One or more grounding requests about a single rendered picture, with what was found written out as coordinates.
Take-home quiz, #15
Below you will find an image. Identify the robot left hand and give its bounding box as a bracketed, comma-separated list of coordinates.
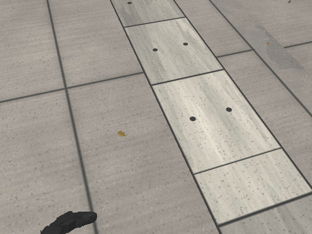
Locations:
[40, 211, 98, 234]

